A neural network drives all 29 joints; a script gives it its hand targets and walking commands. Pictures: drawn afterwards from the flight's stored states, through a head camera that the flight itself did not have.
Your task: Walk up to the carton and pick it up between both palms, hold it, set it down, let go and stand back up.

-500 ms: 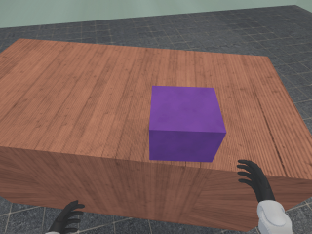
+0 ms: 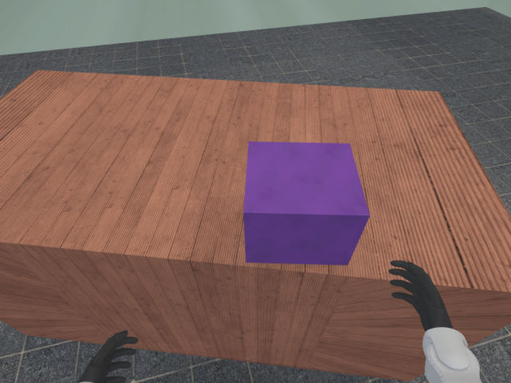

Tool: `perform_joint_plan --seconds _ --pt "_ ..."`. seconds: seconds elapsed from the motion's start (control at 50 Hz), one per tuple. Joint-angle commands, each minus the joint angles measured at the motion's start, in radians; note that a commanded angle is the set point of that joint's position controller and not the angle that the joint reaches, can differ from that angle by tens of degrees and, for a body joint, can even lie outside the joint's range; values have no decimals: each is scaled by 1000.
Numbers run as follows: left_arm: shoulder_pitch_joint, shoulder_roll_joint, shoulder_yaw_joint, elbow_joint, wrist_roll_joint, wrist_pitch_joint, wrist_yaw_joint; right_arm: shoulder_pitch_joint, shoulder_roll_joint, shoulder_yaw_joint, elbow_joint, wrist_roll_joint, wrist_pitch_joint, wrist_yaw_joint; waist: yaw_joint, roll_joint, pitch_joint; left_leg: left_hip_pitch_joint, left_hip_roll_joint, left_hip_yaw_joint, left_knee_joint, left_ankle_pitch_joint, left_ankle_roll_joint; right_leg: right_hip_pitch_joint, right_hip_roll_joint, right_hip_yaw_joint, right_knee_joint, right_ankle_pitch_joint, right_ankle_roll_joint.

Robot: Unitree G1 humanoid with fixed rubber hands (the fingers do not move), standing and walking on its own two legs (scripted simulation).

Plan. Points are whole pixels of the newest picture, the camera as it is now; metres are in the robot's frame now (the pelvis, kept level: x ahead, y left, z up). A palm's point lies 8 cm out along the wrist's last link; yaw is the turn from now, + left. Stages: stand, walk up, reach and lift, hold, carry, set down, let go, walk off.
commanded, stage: stand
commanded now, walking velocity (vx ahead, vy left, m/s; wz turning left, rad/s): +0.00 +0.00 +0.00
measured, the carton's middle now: (297, 202) +0.42 -0.06 +0.02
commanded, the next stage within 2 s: none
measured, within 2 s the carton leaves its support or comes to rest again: neither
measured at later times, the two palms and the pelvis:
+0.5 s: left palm out of the picture +0.13 +0.27 -0.08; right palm (431, 317) +0.21 -0.25 +0.00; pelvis +0.00 +0.00 +0.00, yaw +0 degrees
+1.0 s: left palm out of the picture +0.12 +0.27 -0.07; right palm (434, 332) +0.19 -0.26 -0.02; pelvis -0.01 +0.00 +0.00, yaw +0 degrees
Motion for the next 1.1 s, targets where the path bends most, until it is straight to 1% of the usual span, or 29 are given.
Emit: perform_joint_plan --seconds 0.0,0.2,0.36,0.54,0.8,0.94,1.08 --pt "-82 219 82 -21 -54 -36 -5 67 -244 -75 14 -96 112 -22 30 124 -46 20 112 -84 -128 213 37 25 -95 145 -20 128 -48" --pt "-89 216 79 -13 -56 -35 -3 72 -250 -74 23 -95 112 -23 30 125 -46 27 116 -82 -131 237 38 29 -95 144 -17 145 -49" --pt "-93 220 77 -9 -56 -34 -1 76 -250 -74 29 -95 113 -23 28 115 -42 31 118 -84 -132 237 37 28 -97 147 -16 149 -51" --pt "-97 221 76 -7 -57 -35 1 73 -254 -74 33 -95 113 -22 27 119 -47 35 119 -82 -136 238 38 34 -98 148 -17 153 -52" --pt "-105 226 74 -8 -57 -36 5 74 -259 -76 43 -95 113 -20 27 109 -27 21 120 -83 -153 187 41 28 -99 154 -24 119 -51" --pt "-112 230 73 -13 -55 -37 8 73 -261 -78 51 -95 112 -18 24 91 -18 14 122 -88 -163 150 43 25 -101 157 -28 94 -49" --pt "-117 227 72 -17 -53 -38 16 53 -267 -83 94 -97 113 -12 23 35 -8 2 127 -97 -177 127 43 27 -106 151 -26 72 -47"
